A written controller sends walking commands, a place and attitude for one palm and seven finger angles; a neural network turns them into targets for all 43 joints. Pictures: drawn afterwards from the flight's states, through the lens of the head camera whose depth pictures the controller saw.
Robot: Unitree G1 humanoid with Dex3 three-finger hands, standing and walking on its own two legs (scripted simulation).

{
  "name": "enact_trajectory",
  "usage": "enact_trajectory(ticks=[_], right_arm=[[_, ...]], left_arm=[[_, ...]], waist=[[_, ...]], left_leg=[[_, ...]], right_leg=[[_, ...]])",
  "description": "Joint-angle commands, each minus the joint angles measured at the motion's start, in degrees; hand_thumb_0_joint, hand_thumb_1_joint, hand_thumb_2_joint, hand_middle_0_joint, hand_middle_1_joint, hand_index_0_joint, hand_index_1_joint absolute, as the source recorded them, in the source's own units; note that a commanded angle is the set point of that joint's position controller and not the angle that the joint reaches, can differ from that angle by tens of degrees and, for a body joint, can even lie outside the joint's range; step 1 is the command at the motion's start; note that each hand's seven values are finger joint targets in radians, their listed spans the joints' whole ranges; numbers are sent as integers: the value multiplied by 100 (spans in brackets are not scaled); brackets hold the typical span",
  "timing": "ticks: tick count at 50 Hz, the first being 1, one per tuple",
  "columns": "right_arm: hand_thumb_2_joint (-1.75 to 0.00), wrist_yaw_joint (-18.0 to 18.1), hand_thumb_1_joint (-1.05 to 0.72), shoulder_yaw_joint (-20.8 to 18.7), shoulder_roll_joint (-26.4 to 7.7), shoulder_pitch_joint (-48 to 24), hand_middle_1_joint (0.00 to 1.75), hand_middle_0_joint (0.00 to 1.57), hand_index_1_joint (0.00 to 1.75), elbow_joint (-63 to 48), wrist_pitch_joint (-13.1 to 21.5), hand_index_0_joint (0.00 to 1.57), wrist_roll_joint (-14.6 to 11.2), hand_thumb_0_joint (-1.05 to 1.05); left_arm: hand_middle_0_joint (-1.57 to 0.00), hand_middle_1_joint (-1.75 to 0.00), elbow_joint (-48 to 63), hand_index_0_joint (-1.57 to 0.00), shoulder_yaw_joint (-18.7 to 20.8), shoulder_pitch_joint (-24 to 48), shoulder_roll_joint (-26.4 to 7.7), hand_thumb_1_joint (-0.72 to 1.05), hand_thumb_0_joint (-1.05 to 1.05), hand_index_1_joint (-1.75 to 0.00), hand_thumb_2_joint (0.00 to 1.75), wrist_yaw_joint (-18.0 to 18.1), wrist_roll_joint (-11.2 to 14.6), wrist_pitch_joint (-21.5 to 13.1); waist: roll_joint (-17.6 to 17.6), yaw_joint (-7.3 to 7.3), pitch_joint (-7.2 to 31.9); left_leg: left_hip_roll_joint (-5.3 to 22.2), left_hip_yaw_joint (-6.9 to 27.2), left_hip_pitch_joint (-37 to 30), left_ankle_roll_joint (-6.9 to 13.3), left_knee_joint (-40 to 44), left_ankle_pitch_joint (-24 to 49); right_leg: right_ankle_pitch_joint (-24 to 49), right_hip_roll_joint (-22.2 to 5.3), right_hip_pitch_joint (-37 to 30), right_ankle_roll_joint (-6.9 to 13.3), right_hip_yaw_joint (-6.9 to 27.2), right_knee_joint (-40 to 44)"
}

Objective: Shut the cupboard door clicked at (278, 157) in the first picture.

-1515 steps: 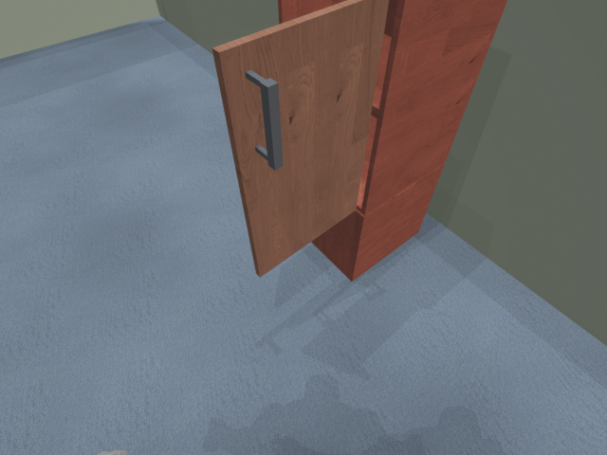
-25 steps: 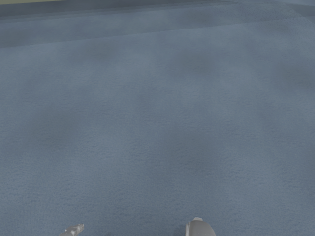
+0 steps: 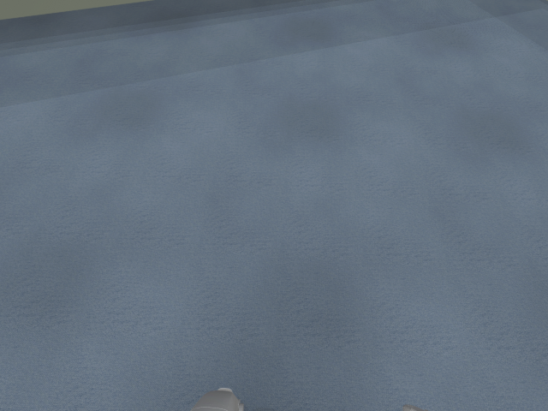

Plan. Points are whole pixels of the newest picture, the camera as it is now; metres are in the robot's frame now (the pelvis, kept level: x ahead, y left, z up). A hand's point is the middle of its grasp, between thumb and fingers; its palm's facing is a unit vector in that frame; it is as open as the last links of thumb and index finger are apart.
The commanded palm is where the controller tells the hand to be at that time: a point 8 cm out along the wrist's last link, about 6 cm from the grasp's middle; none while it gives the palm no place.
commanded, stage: turn to face it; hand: left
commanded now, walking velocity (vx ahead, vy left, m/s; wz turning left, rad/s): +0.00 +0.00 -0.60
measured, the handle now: out of the picture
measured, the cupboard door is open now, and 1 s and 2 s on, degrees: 60 60 60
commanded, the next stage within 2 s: none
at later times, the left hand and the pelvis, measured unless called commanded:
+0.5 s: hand (183, 332) +0.25 +0.19 -0.16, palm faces -0.31 -0.92 -0.24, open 7.4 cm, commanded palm none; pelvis +0.07 +0.02 -0.01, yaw -19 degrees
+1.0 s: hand (211, 296) +0.33 +0.15 -0.17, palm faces -0.55 -0.81 -0.18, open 7.4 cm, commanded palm none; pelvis +0.13 +0.04 +0.00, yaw -37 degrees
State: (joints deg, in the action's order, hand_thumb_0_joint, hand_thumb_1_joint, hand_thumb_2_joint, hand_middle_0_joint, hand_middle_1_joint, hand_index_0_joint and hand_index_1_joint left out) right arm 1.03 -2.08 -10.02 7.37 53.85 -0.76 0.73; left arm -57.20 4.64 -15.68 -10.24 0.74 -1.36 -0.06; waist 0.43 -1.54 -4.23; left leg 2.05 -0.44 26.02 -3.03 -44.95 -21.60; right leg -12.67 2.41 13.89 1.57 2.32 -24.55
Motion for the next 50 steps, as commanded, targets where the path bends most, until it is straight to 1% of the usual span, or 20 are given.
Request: enact_trajectory(ticks=[1,2,4,5,8,11,20,23,24,25,26,27,32,39,40,41,42,43,45,50], right_arm=[[-90,75,-90,-147,-491,715,30,20,30,-261,109,20,-23,0],[-90,101,-90,-179,-663,874,30,20,30,-241,150,20,-13,0],[-90,145,-90,-327,-1515,1197,30,20,30,-328,188,20,115,0],[-90,145,-90,-308,-1501,1091,30,20,30,-421,141,20,119,0],[-90,168,-90,-180,-1205,384,30,20,30,-668,147,20,128,0],[-90,174,-90,-161,-1095,423,30,20,30,-677,153,20,104,0],[-90,89,-90,-326,-1328,987,30,20,30,-451,95,20,102,0],[-90,60,-90,-361,-1411,821,30,20,30,-476,66,20,77,0],[-90,36,-90,-365,-1403,760,30,20,30,-514,61,20,33,0],[-90,-12,-90,-313,-1092,780,30,20,30,-618,52,20,-38,0],[-90,-16,-90,-209,-786,332,30,20,30,-902,33,20,-22,0],[-90,49,-90,-187,-950,357,30,20,30,-883,-50,20,-26,0],[-90,-19,-90,-219,-916,521,30,20,30,-691,-77,20,5,0],[-90,26,-90,-189,-829,1144,30,20,30,-563,51,20,-28,0],[-90,44,-90,-238,-1061,1296,30,20,30,-524,109,20,-16,0],[-90,70,-90,-332,-1624,1465,30,20,30,-554,174,20,76,0],[-90,110,-90,-358,-1848,1607,30,20,30,-605,153,20,98,0],[-90,121,-90,-321,-1777,1456,30,20,30,-709,135,20,138,0],[-90,125,-90,-218,-1483,856,30,20,30,-821,176,20,129,0],[-90,167,-90,-220,-1338,992,30,20,30,-699,110,20,116,0]], left_arm=[[-20,-30,552,-20,233,242,-1007,90,0,-30,90,26,37,11],[-20,-30,614,-20,206,295,-910,90,0,-30,90,15,59,43],[-20,-30,767,-20,122,117,-490,90,0,-30,90,-34,137,107],[-20,-30,859,-20,126,204,-666,90,0,-30,90,-38,88,122],[-20,-30,751,-20,233,101,-759,90,0,-30,90,-163,-13,224],[-20,-30,788,-20,180,111,-641,90,0,-30,90,-238,11,291],[-20,-30,1170,-20,65,788,-588,90,0,-30,90,-266,-11,246],[-20,-30,1115,-20,90,489,-685,90,0,-30,90,-252,-3,203],[-20,-30,1018,-20,125,143,-863,90,0,-30,90,-232,-17,161],[-20,-30,917,-20,213,-260,-1410,90,0,-30,90,-160,-67,91],[-20,-30,802,-20,318,-626,-1879,90,0,-30,90,-84,-32,57],[-20,-30,777,-20,309,-618,-1931,90,0,-30,90,-13,32,68],[-20,-30,1148,-20,162,629,-1386,90,0,-30,90,37,4,91],[-20,-30,1122,-20,210,777,-1448,90,0,-30,90,-51,32,184],[-20,-30,1159,-20,167,749,-1222,90,0,-30,90,-65,71,211],[-20,-30,1249,-20,105,533,-852,90,0,-30,90,-98,134,245],[-20,-30,1317,-20,86,601,-847,90,0,-30,90,-102,115,233],[-20,-30,1355,-20,109,679,-877,90,0,-30,90,-121,85,226],[-20,-30,1210,-20,151,695,-917,90,0,-30,90,-204,-2,268],[-20,-30,1168,-20,82,762,-663,90,0,-30,90,-295,44,335]], waist=[[801,354,656],[536,450,670],[-1743,506,744],[-1224,465,510],[-970,125,308],[-924,99,524],[-1217,415,661],[-1094,161,716],[-755,-46,850],[527,-225,1124],[1622,-437,969],[1221,-375,952],[945,204,558],[804,446,649],[175,472,819],[-1456,471,1013],[-1846,545,1064],[-1174,488,903],[-1250,261,522],[-1155,308,593]], left_leg=[[-162,-82,-1371,-32,1271,847],[36,25,-2058,17,1790,1141],[2289,2268,-2364,1029,2828,1718],[2511,2297,-1827,1363,2874,1538],[1947,1275,-1447,1203,2936,1900],[1642,370,-1819,1097,2745,2760],[1813,-472,-2381,1023,2084,3968],[1731,-744,-2102,713,1508,3673],[1549,-900,-1657,482,886,3279],[1031,-1254,-584,135,-232,1838],[166,-1094,729,-121,-1516,-1553],[322,-200,878,-59,-2207,-1585],[384,-45,466,-200,-1701,-370],[-71,-323,-1300,-157,1448,805],[292,50,-1944,-68,2139,1107],[1629,1527,-2512,441,2613,1776],[2531,2167,-2364,1062,2713,2491],[2568,2016,-1866,1320,2668,2379],[2177,1344,-1597,1168,2731,2484],[1754,-44,-2182,1012,2338,3524]], right_leg=[[1782,-1166,234,547,1252,96],[1121,-924,769,332,1152,-140],[-2382,188,1760,-266,-118,-2202],[-2438,-147,1614,-262,54,-3080],[-1606,-364,1715,-386,-30,-4067],[-1203,-453,1654,-516,-280,-3833],[-1060,-315,993,-392,-820,-1891],[-208,-233,175,-242,-910,-761],[511,-311,-596,-136,-767,-106],[1711,-1319,-1688,245,513,295],[3939,-2477,-1925,1024,2074,348],[3441,-2688,-1617,1411,2083,400],[2228,-1613,-477,915,1026,438],[1310,-1117,283,463,1250,-195],[726,-759,703,170,1002,-651],[-984,29,1525,-218,311,-1776],[-2526,74,1696,-337,-80,-3088],[-2380,-219,1554,-312,119,-3752],[-1903,-381,1794,-387,-39,-4194],[-1510,-402,1453,-475,-506,-3134]])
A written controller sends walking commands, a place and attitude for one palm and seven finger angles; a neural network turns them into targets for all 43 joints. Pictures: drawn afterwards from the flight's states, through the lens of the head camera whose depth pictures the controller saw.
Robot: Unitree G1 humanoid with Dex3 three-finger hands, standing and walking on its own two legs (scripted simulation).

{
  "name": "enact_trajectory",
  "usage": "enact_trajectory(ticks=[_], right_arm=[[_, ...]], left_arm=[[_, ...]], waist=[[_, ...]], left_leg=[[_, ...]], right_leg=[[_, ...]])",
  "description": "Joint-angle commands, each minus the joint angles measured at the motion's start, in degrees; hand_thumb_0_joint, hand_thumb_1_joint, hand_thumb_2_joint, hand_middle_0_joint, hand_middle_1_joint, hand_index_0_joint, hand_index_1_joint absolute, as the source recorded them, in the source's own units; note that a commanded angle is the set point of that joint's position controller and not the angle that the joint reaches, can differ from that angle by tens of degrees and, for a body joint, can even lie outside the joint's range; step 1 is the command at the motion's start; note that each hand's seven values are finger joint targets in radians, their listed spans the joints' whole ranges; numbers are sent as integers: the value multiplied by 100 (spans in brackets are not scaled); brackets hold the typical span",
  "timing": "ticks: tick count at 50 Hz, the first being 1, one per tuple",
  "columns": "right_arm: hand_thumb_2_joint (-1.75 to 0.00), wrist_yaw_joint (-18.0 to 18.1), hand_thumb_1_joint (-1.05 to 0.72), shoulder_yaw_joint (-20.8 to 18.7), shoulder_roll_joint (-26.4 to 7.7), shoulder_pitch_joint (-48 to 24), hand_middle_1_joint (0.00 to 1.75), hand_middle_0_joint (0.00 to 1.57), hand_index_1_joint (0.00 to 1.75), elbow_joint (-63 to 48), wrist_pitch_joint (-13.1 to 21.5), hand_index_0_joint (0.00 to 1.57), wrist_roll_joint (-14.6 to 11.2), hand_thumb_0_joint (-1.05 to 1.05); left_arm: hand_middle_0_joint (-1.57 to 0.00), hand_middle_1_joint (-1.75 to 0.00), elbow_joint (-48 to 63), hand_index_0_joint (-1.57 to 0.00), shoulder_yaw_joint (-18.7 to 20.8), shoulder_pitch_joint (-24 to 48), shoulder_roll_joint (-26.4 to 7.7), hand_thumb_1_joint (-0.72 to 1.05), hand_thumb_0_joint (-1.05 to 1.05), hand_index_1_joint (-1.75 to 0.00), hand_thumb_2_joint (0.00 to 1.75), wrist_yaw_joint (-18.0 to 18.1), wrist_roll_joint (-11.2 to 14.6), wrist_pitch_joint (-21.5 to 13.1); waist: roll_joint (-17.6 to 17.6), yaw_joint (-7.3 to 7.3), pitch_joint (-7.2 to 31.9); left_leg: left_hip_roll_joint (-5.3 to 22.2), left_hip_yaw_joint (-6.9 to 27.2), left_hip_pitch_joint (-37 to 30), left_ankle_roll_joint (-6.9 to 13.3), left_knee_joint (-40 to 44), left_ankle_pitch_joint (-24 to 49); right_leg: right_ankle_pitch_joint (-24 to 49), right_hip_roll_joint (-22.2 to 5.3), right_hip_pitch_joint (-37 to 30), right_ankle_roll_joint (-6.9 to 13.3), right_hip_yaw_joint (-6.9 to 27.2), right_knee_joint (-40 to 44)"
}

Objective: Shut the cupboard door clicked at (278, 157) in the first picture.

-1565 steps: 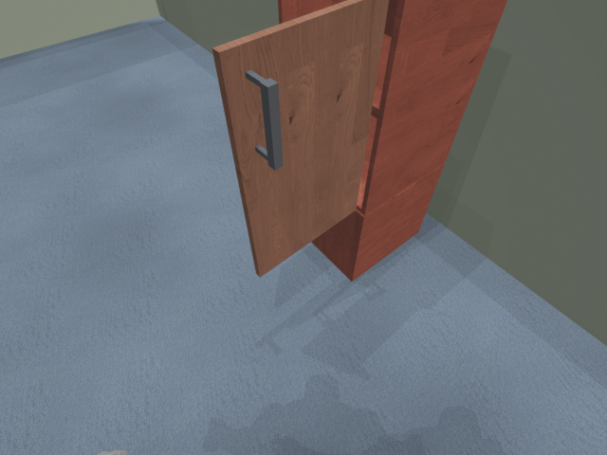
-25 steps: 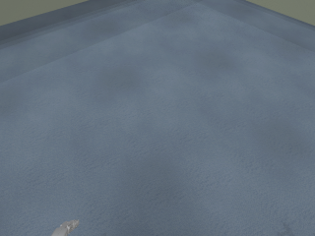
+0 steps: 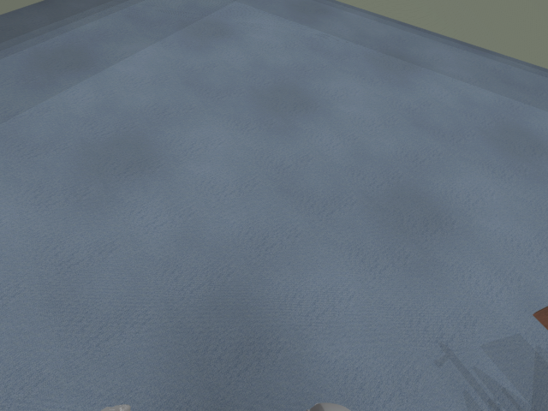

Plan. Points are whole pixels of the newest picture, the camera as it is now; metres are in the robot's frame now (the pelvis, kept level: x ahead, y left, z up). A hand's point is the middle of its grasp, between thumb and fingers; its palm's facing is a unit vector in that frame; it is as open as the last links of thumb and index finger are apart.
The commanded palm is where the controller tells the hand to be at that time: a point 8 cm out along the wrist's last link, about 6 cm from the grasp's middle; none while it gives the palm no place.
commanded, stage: turn to face it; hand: left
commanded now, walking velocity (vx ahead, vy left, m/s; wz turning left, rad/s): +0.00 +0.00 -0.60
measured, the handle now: out of the picture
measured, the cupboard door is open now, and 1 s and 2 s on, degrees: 60 60 60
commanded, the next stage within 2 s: take the last steps up to it in 1.60 s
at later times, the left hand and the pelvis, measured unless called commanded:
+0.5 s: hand (182, 407) +0.15 +0.15 -0.16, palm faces -0.25 -0.94 -0.24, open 7.4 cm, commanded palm none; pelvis +0.03 -0.03 +0.00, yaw -17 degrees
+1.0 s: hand (236, 333) +0.27 +0.08 -0.16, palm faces -0.54 -0.80 -0.28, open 7.4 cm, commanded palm none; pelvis +0.05 -0.04 -0.02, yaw -35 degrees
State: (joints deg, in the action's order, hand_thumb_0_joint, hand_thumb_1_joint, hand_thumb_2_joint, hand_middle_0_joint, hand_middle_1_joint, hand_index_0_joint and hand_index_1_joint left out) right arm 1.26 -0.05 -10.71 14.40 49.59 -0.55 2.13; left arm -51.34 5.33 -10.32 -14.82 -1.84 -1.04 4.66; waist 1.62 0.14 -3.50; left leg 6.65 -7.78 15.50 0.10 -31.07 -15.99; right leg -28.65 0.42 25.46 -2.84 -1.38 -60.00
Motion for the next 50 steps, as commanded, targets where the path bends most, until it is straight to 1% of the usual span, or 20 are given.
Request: enact_trajectory(ticks=[1,5,8,9,10,11,13,17,24,28,29,30,31,32,36,41,45,46,48,50], right_arm=[[-90,126,-90,-448,-1281,369,30,20,30,-232,82,20,-21,0],[-90,64,-90,-518,-1361,409,30,20,30,-173,39,20,-29,0],[-90,26,-90,-558,-1419,168,30,20,30,-178,4,20,-65,0],[-90,4,-90,-572,-1327,94,30,20,30,-215,-3,20,-107,0],[-90,-35,-90,-489,-878,25,30,20,30,-382,-30,20,-164,0],[-90,-26,-90,-430,-801,-410,30,20,30,-601,-83,20,-128,0],[-90,-1,-90,-456,-872,-416,30,20,30,-475,-148,20,-132,0],[-90,-66,-90,-473,-852,-203,30,20,30,-240,-149,20,-105,0],[-90,-15,-90,-419,-743,-456,30,20,30,-383,-60,20,-162,0],[-90,74,-90,-414,-844,181,30,20,30,-194,49,20,-199,0],[-90,104,-90,-458,-1145,284,30,20,30,-171,102,20,-155,0],[-90,104,-90,-555,-1628,411,30,20,30,-217,104,20,-95,0],[-90,126,-90,-535,-1683,495,30,20,30,-272,71,20,-36,0],[-90,113,-90,-473,-1567,282,30,20,30,-380,52,20,-3,0],[-90,153,-90,-377,-1241,-167,30,20,30,-443,64,20,-5,0],[-90,107,-90,-501,-1381,240,30,20,30,-274,33,20,-19,0],[-90,32,-90,-571,-1455,98,30,20,30,-262,-20,20,-69,0],[-90,13,-90,-584,-1405,-21,30,20,30,-304,-25,20,-101,0],[-90,-19,-90,-432,-826,-515,30,20,30,-709,-69,20,-147,0],[-90,5,-90,-459,-936,-526,30,20,30,-615,-163,20,-157,0]], left_arm=[[-20,-30,598,-20,-6,285,-165,90,0,-30,90,-42,17,-135],[-20,-30,656,-20,-17,348,-165,90,0,-30,90,-32,-10,-185],[-20,-30,546,-20,21,-54,-252,90,0,-30,90,-15,-17,-231],[-20,-30,441,-20,80,-394,-477,90,0,-30,90,18,-41,-264],[-20,-30,356,-20,184,-707,-1120,90,0,-30,90,95,-103,-340],[-20,-30,275,-20,245,-936,-1467,90,0,-30,90,163,-28,-344],[-20,-30,365,-20,211,-493,-1139,90,0,-30,90,255,-3,-351],[-20,-30,532,-20,96,113,-823,90,0,-30,90,254,-10,-379],[-20,-30,353,-20,166,-295,-991,90,0,-30,90,226,-42,-368],[-20,-30,394,-20,155,34,-870,90,0,-30,90,227,29,-309],[-20,-30,455,-20,107,-20,-615,90,0,-30,90,206,78,-283],[-20,-30,521,-20,37,-150,-299,90,0,-30,90,157,110,-282],[-20,-30,599,-20,49,0,-397,90,0,-30,90,159,60,-276],[-20,-30,596,-20,77,-104,-438,90,0,-30,90,129,14,-257],[-20,-30,450,-20,83,22,-376,90,0,-30,90,-23,-7,-157],[-20,-30,563,-20,-15,302,-175,90,0,-30,90,-48,7,-186],[-20,-30,466,-20,10,-33,-318,90,0,-30,90,-37,-15,-264],[-20,-30,350,-20,62,-398,-484,90,0,-30,90,-13,-25,-300],[-20,-30,167,-20,253,-1015,-1520,90,0,-30,90,142,-26,-381],[-20,-30,254,-20,229,-606,-1245,90,0,-30,90,254,6,-349]], waist=[[-1316,187,613],[-1371,238,556],[-1142,-39,626],[-651,-219,681],[1078,-382,715],[1563,-572,503],[1087,-288,250],[728,64,357],[726,-143,617],[580,214,803],[-160,219,870],[-1625,226,959],[-1624,282,739],[-1135,177,653],[-1319,-10,321],[-1440,208,612],[-1267,4,636],[-880,-236,727],[1655,-584,651],[975,-383,407]], left_leg=[[1309,589,-1165,695,928,2924],[1457,397,-1085,678,800,2615],[1328,61,-646,342,201,2053],[1100,-101,-114,78,-437,1456],[329,-556,1057,-313,-1652,-545],[-209,-50,1845,-417,-2830,-2232],[-20,801,2206,-359,-3609,-1483],[-58,737,1556,-488,-3141,-588],[-435,650,1115,-490,-1401,-863],[-450,670,-478,-405,582,402],[205,1258,-1227,-205,1127,650],[1514,2574,-1600,344,1320,1505],[2098,2797,-1247,889,1346,2102],[2019,2524,-666,1023,1440,1428],[1258,1133,-854,728,1122,2837],[1232,506,-1277,669,669,3351],[1169,147,-759,317,54,2518],[972,-11,-303,75,-567,1986],[-276,-62,1837,-444,-2931,-2269],[7,817,1990,-341,-3670,-1590]], right_leg=[[160,-179,162,-21,-171,675],[270,-88,-265,64,-403,1549],[1395,5,-1237,194,-519,2936],[1966,-207,-1958,328,-179,3598],[2836,-1505,-2675,799,1620,4299],[4027,-2285,-2410,1468,2706,4325],[2646,-1940,-1974,1590,2444,4524],[2653,-1248,-1460,1257,1533,4307],[3450,-1198,-1894,1400,2098,3930],[3475,-798,-1155,872,2037,3244],[2548,-273,-388,565,1636,2782],[189,406,411,250,822,1660],[-797,262,504,159,447,491],[-597,40,282,141,521,-83],[35,-142,529,-33,154,-198],[249,-49,-75,15,-316,1309],[1364,90,-1189,167,-552,2874],[2058,-70,-1900,285,-289,3543],[4695,-2273,-2701,1423,2686,4151],[2727,-2036,-2013,1626,2436,4378]])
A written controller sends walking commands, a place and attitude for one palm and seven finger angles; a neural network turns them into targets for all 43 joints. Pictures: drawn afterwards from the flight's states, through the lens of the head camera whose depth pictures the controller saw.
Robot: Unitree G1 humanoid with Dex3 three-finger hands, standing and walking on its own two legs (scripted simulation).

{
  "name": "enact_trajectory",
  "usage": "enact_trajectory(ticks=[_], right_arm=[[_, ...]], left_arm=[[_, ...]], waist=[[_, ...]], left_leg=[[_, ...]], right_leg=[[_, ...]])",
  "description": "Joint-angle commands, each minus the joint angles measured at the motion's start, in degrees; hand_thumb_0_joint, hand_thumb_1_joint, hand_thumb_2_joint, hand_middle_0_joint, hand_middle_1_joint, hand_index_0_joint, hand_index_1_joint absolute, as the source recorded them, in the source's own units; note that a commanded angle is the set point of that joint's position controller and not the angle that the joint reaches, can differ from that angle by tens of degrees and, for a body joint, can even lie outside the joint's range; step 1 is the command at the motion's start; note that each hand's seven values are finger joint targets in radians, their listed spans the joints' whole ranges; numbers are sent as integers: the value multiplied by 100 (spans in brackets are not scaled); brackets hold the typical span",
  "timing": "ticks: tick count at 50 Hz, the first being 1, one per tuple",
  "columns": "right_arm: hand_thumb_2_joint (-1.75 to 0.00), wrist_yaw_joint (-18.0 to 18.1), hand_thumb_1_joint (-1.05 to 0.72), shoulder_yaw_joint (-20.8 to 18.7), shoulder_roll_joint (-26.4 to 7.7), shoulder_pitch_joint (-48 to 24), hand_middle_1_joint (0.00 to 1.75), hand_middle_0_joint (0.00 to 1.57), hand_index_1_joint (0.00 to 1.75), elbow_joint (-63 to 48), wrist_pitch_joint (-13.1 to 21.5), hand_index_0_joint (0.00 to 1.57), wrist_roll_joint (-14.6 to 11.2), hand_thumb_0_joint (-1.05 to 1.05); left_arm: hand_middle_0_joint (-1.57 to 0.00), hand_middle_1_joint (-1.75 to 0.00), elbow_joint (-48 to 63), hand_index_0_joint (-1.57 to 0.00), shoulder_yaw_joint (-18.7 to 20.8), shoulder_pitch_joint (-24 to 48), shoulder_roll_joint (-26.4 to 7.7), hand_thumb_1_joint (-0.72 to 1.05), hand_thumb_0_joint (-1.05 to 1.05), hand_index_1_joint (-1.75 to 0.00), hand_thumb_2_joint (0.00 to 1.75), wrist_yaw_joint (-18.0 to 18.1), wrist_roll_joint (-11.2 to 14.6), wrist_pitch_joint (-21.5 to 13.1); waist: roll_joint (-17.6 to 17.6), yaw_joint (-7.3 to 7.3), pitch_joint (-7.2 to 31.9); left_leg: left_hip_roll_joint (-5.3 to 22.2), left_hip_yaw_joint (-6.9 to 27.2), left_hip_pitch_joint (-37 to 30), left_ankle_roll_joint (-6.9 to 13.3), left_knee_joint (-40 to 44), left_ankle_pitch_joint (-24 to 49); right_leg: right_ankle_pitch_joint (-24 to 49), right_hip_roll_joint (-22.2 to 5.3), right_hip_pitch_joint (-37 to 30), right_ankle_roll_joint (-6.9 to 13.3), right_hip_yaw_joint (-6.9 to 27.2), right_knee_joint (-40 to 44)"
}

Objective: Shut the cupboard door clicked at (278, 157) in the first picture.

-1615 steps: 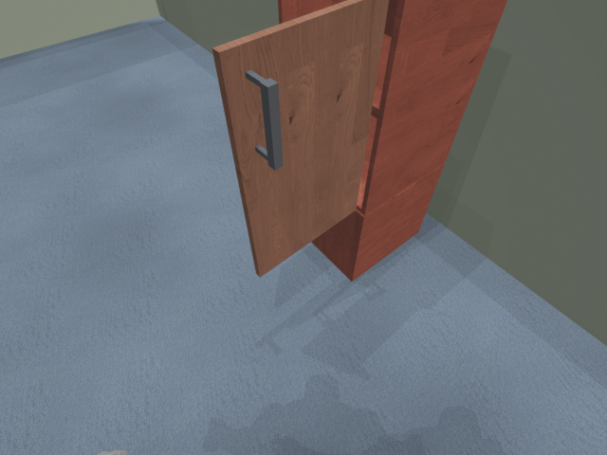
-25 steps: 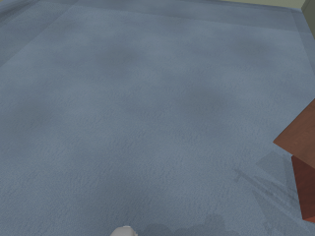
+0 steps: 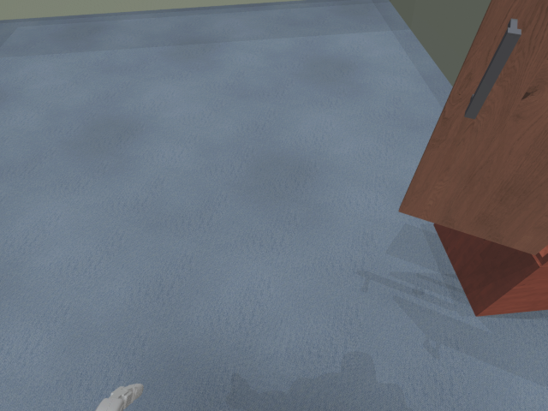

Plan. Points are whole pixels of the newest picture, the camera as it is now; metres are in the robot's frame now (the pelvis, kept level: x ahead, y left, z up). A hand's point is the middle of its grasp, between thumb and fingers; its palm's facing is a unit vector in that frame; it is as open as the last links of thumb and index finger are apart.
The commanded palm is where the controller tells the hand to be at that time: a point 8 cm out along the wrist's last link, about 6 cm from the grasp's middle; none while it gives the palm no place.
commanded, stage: turn to face it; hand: left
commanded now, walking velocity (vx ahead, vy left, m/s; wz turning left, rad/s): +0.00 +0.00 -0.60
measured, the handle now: (490, 71) +0.64 -0.35 +0.14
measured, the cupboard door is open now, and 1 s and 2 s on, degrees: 60 60 60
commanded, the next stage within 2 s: take the last steps up to it in 0.60 s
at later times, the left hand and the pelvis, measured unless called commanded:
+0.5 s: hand (169, 382) +0.18 +0.20 -0.15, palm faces -0.23 -0.95 -0.20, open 7.4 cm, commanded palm none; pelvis +0.04 +0.02 +0.02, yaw -16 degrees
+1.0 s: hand (199, 368) +0.21 +0.16 -0.17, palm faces -0.39 -0.91 -0.15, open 7.4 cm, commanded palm none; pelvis +0.10 +0.00 +0.01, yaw -25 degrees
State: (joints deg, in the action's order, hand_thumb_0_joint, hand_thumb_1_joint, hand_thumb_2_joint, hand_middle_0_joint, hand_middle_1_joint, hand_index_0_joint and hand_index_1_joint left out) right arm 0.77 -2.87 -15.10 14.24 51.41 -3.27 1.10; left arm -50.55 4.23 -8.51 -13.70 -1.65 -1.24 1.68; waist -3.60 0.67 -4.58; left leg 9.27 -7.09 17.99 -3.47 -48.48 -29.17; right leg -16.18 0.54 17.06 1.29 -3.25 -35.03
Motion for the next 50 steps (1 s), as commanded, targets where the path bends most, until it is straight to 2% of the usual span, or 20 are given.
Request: enact_trajectory(ticks=[1,5,9,13,14,15,16,17,22,29,30,31,32,37,42,45,46,47,48,50], right_arm=[[-90,46,-90,-189,-509,-564,30,20,30,-711,112,20,-36,0],[-90,-25,-90,-159,-424,-280,30,20,30,-502,147,20,-23,0],[-90,-4,-90,-124,-348,-314,30,20,30,-538,185,20,-48,0],[-90,78,-90,-111,-409,280,30,20,30,-361,309,20,-77,0],[-90,110,-90,-138,-666,412,30,20,30,-321,364,20,-55,0],[-90,113,-90,-230,-1166,515,30,20,30,-349,386,20,15,0],[-90,142,-90,-240,-1317,587,30,20,30,-418,359,20,70,0],[-90,147,-90,-195,-1225,448,30,20,30,-498,335,20,115,0],[-90,186,-90,-97,-848,91,30,20,30,-456,334,20,118,0],[-90,115,-90,-210,-901,247,30,20,30,-178,257,20,19,0],[-90,77,-90,-199,-731,258,30,20,30,-189,254,20,-31,0],[-90,63,-90,-125,-298,101,30,20,30,-333,260,20,-65,0],[-90,87,-90,-87,-323,-246,30,20,30,-448,196,20,-47,0],[-90,31,-90,-115,-291,30,30,20,30,-58,182,20,9,0],[-90,-28,-90,-90,-140,-53,30,20,30,-86,326,20,37,0],[-90,42,-90,-88,-199,710,30,20,30,197,475,20,49,0],[-90,98,-90,-158,-586,1118,30,20,30,333,531,20,91,0],[-90,144,-90,-316,-1233,1638,30,20,30,401,559,20,196,0],[-90,182,-90,-332,-1357,1756,30,20,30,372,530,20,176,0],[-90,155,-90,-199,-954,1132,30,20,30,200,569,20,153,0]], left_arm=[[-20,-30,258,-20,304,-388,-1255,90,0,-30,90,241,4,-30],[-20,-30,376,-20,212,-43,-1067,90,0,-30,90,227,-24,-77],[-20,-30,292,-20,238,-285,-1201,90,0,-30,90,193,-24,-52],[-20,-30,302,-20,232,-19,-1053,90,0,-30,90,207,33,-10],[-20,-30,362,-20,179,-43,-842,90,0,-30,90,191,83,17],[-20,-30,406,-20,113,-218,-512,90,0,-30,90,145,117,37],[-20,-30,479,-20,106,-159,-506,90,0,-30,90,139,96,35],[-20,-30,506,-20,124,-96,-572,90,0,-30,90,119,60,46],[-20,-30,303,-20,75,-69,-367,90,0,-30,90,9,35,125],[-20,-30,94,-20,45,-470,-324,90,0,-30,90,45,28,4],[-20,-30,28,-20,91,-705,-623,90,0,-30,90,86,1,-50],[-20,-30,-64,-20,208,-923,-1144,90,0,-30,90,162,-59,-111],[-20,-30,-144,-20,215,-1116,-1362,90,0,-30,90,193,-5,-120],[-20,-30,-48,-20,98,-354,-733,90,0,-30,90,273,6,-150],[-20,-30,-162,-20,159,-425,-879,90,0,-30,90,185,-42,-174],[-20,-30,-229,-20,128,-264,-713,90,0,-30,90,120,35,-156],[-20,-30,-163,-20,64,-319,-422,90,0,-30,90,82,73,-140],[-20,-30,-3,-20,-9,-299,-102,90,0,-30,90,27,93,-134],[-20,-30,225,-20,37,204,-329,90,0,-30,90,2,-7,-122],[-20,-30,132,-20,88,237,-438,90,0,-30,90,-89,-105,-127]], waist=[[1749,-306,283],[1212,-34,516],[1249,-145,691],[1213,167,854],[596,199,933],[-945,189,997],[-1336,222,863],[-651,174,657],[-900,1,573],[-577,-116,784],[-13,-198,866],[1637,-314,824],[1738,-503,685],[1581,-1,473],[1341,-75,384],[914,309,435],[-91,460,534],[-1591,653,568],[-879,731,247],[-542,400,-161]], left_leg=[[-211,748,1815,-18,-1917,-4],[-418,567,1072,-137,-882,536],[-688,448,717,-136,221,558],[-747,522,-561,-65,2076,1631],[-323,882,-1262,67,2675,1885],[885,2240,-1644,526,3009,2386],[1696,2814,-1375,1132,3213,2983],[1729,2624,-800,1386,3194,2867],[872,1020,-1090,1142,2699,4606],[628,529,-724,726,1947,3584],[371,353,-212,442,1441,2794],[-399,-240,958,88,472,635],[-602,244,1209,54,-545,-766],[-447,590,1346,-24,-1284,352],[-607,216,530,28,617,392],[-747,94,-1125,59,2274,1453],[-62,1017,-1993,252,2831,964],[1595,3230,-2425,894,3495,166],[2229,3761,-1889,1380,3921,-302],[1717,3123,-1025,1248,4064,-216]], right_leg=[[929,-1792,-857,1120,2603,1969],[1605,-1262,-612,884,1800,1688],[1771,-1163,-775,904,2074,1503],[1831,-896,-267,515,2163,916],[1284,-492,284,231,1850,501],[-502,261,1072,-111,1119,-530],[-1969,304,1276,-247,586,-1694],[-1835,28,1037,-237,723,-2319],[-1311,-103,923,-368,242,-2038],[540,84,-814,-206,-151,857],[1183,-354,-1461,-54,468,1402],[2350,-1672,-2006,424,2155,1787],[2998,-2322,-1552,1094,2671,1837],[2440,-1332,-1232,986,1451,1738],[193,-1182,-821,1044,1600,1943],[-496,-706,101,667,1380,1286],[-791,-283,961,394,1073,344],[-1723,372,2121,26,209,-1327],[-1775,-48,2383,68,600,-2341],[-910,-360,2284,10,651,-2987]])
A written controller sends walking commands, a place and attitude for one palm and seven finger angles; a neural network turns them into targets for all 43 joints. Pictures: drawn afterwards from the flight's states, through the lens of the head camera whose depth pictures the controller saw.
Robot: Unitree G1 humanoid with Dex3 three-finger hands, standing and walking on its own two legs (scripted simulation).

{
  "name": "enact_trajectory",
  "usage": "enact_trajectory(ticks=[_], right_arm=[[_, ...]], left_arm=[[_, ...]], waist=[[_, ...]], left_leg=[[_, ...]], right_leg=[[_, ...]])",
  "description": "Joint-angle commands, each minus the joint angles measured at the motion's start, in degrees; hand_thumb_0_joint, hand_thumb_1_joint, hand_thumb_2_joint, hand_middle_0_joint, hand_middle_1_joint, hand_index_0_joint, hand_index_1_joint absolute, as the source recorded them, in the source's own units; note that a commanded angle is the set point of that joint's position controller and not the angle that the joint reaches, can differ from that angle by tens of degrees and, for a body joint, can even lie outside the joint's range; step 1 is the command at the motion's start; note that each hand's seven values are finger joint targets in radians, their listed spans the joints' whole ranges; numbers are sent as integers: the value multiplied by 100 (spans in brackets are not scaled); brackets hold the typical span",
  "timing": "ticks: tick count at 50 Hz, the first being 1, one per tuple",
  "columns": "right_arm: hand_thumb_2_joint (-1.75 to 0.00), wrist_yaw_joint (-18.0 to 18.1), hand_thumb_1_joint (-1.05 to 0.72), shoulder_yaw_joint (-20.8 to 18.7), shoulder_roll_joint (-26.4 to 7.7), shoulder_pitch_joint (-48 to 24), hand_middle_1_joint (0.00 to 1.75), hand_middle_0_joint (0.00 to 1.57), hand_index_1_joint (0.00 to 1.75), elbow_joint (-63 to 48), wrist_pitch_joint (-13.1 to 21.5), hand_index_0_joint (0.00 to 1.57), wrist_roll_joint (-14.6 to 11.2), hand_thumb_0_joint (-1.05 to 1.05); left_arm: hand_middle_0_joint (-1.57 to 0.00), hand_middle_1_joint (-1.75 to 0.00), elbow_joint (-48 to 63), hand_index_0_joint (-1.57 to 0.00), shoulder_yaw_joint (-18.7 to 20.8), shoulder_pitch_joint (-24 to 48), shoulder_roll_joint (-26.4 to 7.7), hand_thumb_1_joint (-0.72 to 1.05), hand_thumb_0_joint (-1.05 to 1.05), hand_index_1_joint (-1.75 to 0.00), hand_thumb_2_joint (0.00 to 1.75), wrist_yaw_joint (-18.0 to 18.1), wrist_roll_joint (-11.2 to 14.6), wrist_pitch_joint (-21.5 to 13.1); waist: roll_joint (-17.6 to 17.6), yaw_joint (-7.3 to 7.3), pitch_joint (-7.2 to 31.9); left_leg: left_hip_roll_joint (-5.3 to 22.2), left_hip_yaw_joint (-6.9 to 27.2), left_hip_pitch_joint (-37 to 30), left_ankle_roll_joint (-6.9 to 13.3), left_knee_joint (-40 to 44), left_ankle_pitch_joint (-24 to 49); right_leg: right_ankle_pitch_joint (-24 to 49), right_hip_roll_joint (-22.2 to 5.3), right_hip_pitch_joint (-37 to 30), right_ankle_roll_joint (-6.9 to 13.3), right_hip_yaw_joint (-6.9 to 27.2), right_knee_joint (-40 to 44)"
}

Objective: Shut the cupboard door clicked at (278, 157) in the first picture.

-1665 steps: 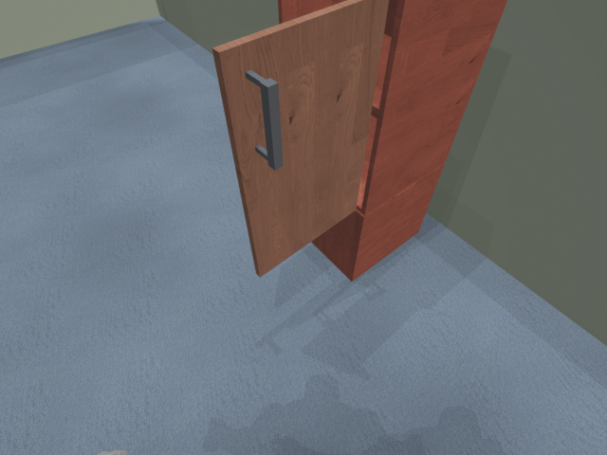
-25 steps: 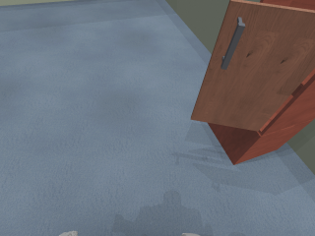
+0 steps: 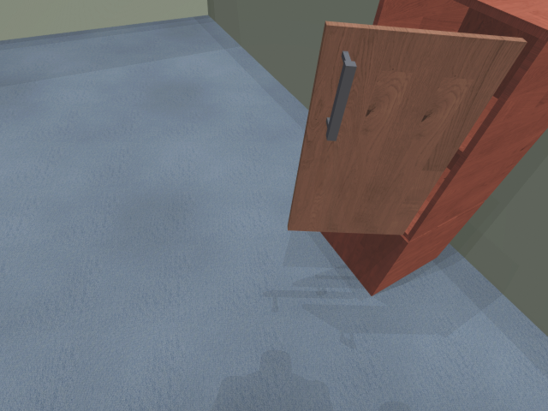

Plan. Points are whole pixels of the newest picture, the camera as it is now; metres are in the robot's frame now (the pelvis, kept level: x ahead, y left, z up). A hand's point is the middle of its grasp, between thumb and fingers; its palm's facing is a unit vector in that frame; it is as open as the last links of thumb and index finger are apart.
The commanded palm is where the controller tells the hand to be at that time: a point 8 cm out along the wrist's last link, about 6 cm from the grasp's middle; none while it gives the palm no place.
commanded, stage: take the last steps up to it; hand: left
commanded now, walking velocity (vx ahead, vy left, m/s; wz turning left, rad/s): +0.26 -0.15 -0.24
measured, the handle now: (338, 98) +0.64 -0.08 +0.14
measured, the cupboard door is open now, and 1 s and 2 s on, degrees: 60 60 60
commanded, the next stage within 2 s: come to a stop and stand still in 0.38 s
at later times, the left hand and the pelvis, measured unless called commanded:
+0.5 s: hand (230, 341) +0.27 +0.08 -0.16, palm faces -0.14 -0.97 -0.19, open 7.3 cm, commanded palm none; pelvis +0.15 -0.09 +0.00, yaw -6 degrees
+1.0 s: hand (227, 349) +0.25 +0.09 -0.16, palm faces -0.06 -0.96 -0.28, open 7.3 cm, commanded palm none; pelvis +0.20 -0.12 +0.01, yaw -7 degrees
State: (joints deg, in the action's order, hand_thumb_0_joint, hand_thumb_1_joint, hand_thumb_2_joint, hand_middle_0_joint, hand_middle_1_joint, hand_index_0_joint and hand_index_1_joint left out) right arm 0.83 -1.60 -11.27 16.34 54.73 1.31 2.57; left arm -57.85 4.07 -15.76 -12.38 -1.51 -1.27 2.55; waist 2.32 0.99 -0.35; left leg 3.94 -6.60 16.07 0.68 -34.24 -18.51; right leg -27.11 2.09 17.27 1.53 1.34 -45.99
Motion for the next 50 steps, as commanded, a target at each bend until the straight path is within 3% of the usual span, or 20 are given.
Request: enact_trajectory(ticks=[1,5,7,13,15,16,17,18,19,20,22,24,26,31,32,34,38,44,48,50], right_arm=[[-90,161,-90,-282,-1179,702,30,20,30,-149,135,20,1,0],[-90,202,-90,-229,-976,954,30,20,30,9,224,20,-33,0],[-90,175,-90,-245,-968,1054,30,20,30,108,208,20,-41,0],[-90,116,-90,-339,-1105,1042,30,20,30,253,128,20,-29,0],[-90,117,-90,-366,-1135,920,30,20,30,284,94,20,-56,0],[-90,116,-90,-345,-1153,797,30,20,30,273,92,20,-84,0],[-90,76,-90,-331,-1021,707,30,20,30,266,119,20,-156,0],[-90,46,-90,-217,-509,719,30,20,30,130,127,20,-270,0],[-90,90,-90,-187,-508,619,30,20,30,-7,88,20,-280,0],[-90,94,-90,-220,-498,413,30,20,30,-63,29,20,-269,0],[-90,76,-90,-238,-511,416,30,20,30,96,-31,20,-179,0],[-90,49,-90,-204,-386,578,30,20,30,165,-117,20,-109,0],[-90,33,-90,-93,-86,711,30,20,30,265,-174,20,-113,0],[-90,67,-90,6,30,607,30,20,30,350,-174,20,-205,0],[-90,71,-90,-22,-126,654,30,20,30,369,-146,20,-220,0],[-90,135,-90,-94,-648,221,30,20,30,170,-71,20,-171,0],[-90,214,-90,-120,-653,-213,30,20,30,73,-138,20,-163,0],[-90,259,-90,-313,-1013,-257,30,20,30,-32,-237,20,-123,0],[-90,230,-90,-391,-1082,-476,30,20,30,-58,-296,20,-148,0],[-90,180,-90,-381,-847,-531,30,20,30,-92,-319,20,-216,0]], left_arm=[[-20,-30,770,-20,138,858,-533,90,0,-30,90,-139,-106,-212],[-20,-30,636,-20,25,754,-245,90,0,-30,90,-183,-26,-161],[-20,-30,625,-20,-32,834,-150,90,0,-30,90,-176,-18,-147],[-20,-30,655,-20,-44,1188,-217,90,0,-30,90,-184,-18,-186],[-20,-30,546,-20,5,858,-378,90,0,-30,90,-161,-24,-228],[-20,-30,325,-20,54,160,-465,90,0,-30,90,-139,-35,-275],[-20,-30,72,-20,157,-657,-827,90,0,-30,90,-86,-72,-354],[-20,-30,-149,-20,299,-1377,-1437,90,0,-30,90,5,-99,-432],[-20,-30,-164,-20,289,-1306,-1577,90,0,-30,90,51,35,-424],[-20,-30,-17,-20,255,-846,-1416,90,0,-30,90,111,62,-352],[-20,-30,188,-20,96,146,-884,90,0,-30,90,182,9,-350],[-20,-30,318,-20,-19,626,-544,90,0,-30,90,223,-18,-394],[-20,-30,277,-20,-67,656,-460,90,0,-30,90,282,-20,-451],[-20,-30,88,-20,-118,507,-370,90,0,-30,90,341,41,-416],[-20,-30,71,-20,-132,485,-368,90,0,-30,90,353,76,-388],[-20,-30,82,-20,-159,170,-149,90,0,-30,90,381,131,-302],[-20,-30,-4,-20,-111,38,-269,90,0,-30,90,374,51,-141],[-20,-30,176,-20,-33,26,-297,90,0,-30,90,367,40,-58],[-20,-30,222,-20,-21,-199,-257,90,0,-30,90,354,20,-68],[-20,-30,214,-20,20,-332,-540,90,0,-30,90,365,-41,-135]], waist=[[-1147,223,-737],[-1012,167,-462],[-1236,179,-339],[-1391,232,-472],[-1222,28,-403],[-1009,-326,-73],[-375,-716,417],[1390,-954,1087],[1423,-773,1233],[656,-639,498],[796,-185,83],[501,164,51],[49,283,169],[70,233,285],[74,253,290],[-841,-68,216],[-1523,-141,-73],[-909,-23,609],[-783,-129,773],[26,-157,735]], left_leg=[[2081,2445,-746,695,2577,-578],[1559,771,-1447,527,2070,2414],[1448,286,-1556,461,1971,2747],[1546,-68,-1310,412,1739,2826],[1605,-135,-1000,326,1173,3378],[1398,-321,-838,202,410,3636],[1039,-561,-75,-5,-801,3030],[-20,-690,1336,-215,-2734,-848],[-132,134,1632,-108,-3902,-2039],[89,426,1776,-45,-4090,-1725],[409,523,1549,-91,-4031,-1042],[418,479,1012,-165,-3359,-783],[249,401,526,-254,-2488,-625],[-46,444,-409,-306,167,651],[87,624,-789,-245,788,1471],[1051,1490,-480,321,1114,3418],[1175,1555,-433,650,1468,4093],[1548,1583,-1699,1132,931,5818],[1315,1276,-1453,856,639,5055],[611,895,-658,313,118,3039]], right_leg=[[526,-616,2253,-76,200,-1964],[1090,-581,2070,-243,-172,-1245],[1402,-572,1932,-256,-339,-718],[1585,-385,1100,-77,-744,677],[1554,-252,193,36,-834,1179],[1840,-70,-711,96,-913,1606],[2018,-380,-2073,279,-441,1925],[2629,-1971,-3205,932,1648,2446],[3076,-2407,-2838,1238,2259,2919],[2623,-2373,-2069,1337,1909,3166],[1645,-1945,-892,1231,1336,3278],[2124,-1663,-205,1101,518,3265],[3233,-1631,44,1058,323,3140],[3859,-1359,-273,752,214,2500],[3450,-1285,-121,515,184,2284],[2052,-675,-356,-42,-76,2021],[921,-438,-385,-142,-261,1290],[-73,-239,360,-201,-115,277],[938,-258,-281,-210,-204,1385],[3226,-655,-1007,-40,427,2431]])
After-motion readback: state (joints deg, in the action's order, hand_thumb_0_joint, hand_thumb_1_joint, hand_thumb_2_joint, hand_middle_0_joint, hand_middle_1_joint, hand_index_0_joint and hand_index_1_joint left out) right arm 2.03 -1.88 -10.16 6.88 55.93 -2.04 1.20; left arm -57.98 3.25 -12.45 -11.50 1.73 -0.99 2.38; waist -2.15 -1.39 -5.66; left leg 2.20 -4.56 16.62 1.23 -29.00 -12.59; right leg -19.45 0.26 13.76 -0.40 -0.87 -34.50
